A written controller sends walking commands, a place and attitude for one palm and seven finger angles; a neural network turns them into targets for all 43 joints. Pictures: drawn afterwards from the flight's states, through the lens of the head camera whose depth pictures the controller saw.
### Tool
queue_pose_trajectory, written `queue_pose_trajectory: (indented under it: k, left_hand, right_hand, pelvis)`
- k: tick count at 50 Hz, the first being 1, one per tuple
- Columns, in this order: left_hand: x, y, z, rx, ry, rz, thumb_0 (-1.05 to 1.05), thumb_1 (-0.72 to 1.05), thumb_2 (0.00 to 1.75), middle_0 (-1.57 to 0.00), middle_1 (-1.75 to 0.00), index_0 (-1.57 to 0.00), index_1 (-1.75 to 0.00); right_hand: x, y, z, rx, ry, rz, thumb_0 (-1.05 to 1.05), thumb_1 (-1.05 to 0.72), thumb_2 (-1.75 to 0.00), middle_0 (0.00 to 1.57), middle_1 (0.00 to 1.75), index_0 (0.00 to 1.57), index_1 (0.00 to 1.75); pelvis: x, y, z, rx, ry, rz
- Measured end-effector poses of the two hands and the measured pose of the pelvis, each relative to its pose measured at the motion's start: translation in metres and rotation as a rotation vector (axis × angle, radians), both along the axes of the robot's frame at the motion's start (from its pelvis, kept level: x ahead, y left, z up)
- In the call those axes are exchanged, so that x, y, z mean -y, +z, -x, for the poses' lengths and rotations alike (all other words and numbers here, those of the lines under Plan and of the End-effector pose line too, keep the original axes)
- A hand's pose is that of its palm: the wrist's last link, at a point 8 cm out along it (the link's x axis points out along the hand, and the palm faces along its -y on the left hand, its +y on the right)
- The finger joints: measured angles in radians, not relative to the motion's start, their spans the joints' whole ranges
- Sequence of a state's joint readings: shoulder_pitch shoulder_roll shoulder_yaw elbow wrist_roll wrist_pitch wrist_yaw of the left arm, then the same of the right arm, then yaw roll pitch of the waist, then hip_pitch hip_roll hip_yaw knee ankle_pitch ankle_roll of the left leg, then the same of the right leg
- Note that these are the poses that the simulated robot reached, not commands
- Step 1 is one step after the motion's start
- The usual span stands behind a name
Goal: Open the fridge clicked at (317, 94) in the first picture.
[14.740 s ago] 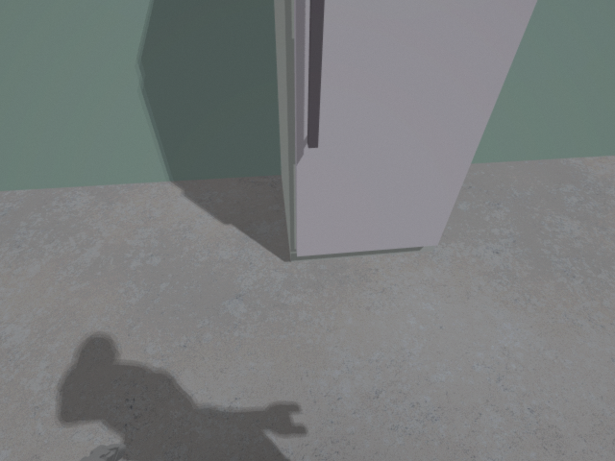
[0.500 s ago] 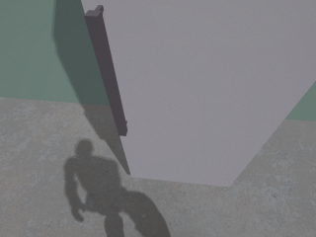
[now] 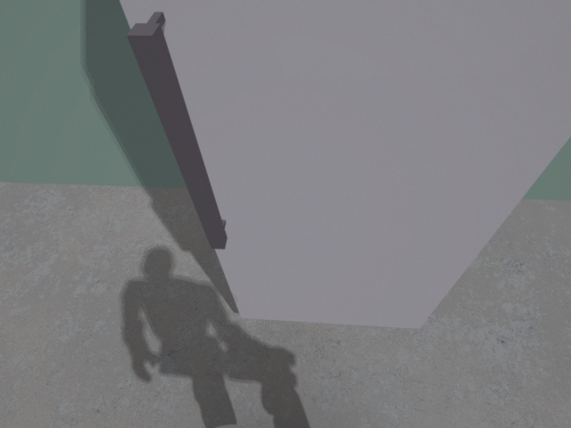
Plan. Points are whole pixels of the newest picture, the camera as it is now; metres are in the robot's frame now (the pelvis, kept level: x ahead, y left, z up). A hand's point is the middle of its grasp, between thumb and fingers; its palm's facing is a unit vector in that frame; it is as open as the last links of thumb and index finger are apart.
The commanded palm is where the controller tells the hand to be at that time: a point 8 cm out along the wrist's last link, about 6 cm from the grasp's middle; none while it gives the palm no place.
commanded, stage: come to a stop and stand still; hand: left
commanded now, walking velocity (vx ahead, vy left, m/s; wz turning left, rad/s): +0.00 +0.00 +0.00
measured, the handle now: (196, 160) +0.48 +0.17 +0.09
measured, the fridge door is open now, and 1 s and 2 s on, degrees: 0 0 0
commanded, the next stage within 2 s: look again from close up in 1.44 s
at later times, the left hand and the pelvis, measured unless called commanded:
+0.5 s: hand out of the picture -0.05 +0.14 -0.17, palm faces +0.06 -0.98 -0.17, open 7.3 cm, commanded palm none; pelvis -0.04 -0.02 +0.01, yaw +1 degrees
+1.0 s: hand out of the picture -0.07 +0.15 -0.17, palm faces +0.04 -0.99 -0.16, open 7.4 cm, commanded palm none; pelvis -0.05 +0.00 +0.01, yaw +1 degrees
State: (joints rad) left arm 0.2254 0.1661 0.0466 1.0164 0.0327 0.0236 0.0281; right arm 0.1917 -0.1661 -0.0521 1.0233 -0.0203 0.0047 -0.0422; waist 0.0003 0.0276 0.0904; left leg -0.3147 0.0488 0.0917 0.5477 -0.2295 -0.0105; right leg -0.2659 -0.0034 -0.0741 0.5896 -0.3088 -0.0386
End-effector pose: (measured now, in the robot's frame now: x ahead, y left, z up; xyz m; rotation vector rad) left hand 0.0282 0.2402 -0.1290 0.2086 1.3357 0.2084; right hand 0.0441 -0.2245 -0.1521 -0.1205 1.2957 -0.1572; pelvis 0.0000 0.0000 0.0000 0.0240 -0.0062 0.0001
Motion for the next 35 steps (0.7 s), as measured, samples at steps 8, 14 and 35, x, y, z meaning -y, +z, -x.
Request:
queue_pose_trajectory:
  k: [8, 14, 35]
  left_hand:
    - [0.03, 0.004, 0.009, 0.056, -0.002, 0.017, 0.01, 0.93, 0.9, -0.2, -0.3, -0.19, -0.3]
    - [0.039, -0.008, 0.033, 0.033, 0.012, 0.06, 0.01, 0.94, 0.9, -0.2, -0.3, -0.2, -0.3]
    - [0.048, -0.006, 0.109, -0.091, 0.049, 0.107, 0.0, 0.91, 0.9, -0.2, -0.3, -0.19, -0.3]
  right_hand:
    - [0.019, 0.005, 0.018, -0.032, 0.0, -0.019, 0.01, -0.93, -0.9, 0.2, 0.3, 0.19, 0.3]
    - [0.025, 0.01, 0.037, -0.042, 0.01, 0.013, 0.01, -0.94, -0.9, 0.2, 0.3, 0.19, 0.3]
    - [-0.01, 0.017, 0.143, -0.204, 0.005, -0.056, 0.01, -0.91, -0.9, 0.2, 0.3, 0.19, 0.3]
  pelvis:
    - [0.021, 0.005, 0.011, -0.001, 0.013, -0.004]
    - [0.026, 0.003, 0.022, -0.004, 0.013, 0.023]
    - [0.021, 0.013, 0.052, 0.016, 0.014, 0.013]
